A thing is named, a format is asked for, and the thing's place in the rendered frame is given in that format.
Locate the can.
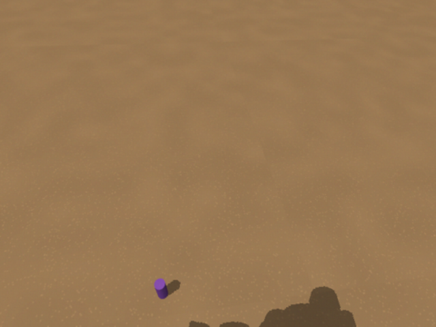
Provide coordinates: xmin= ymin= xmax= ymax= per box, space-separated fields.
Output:
xmin=154 ymin=279 xmax=168 ymax=299

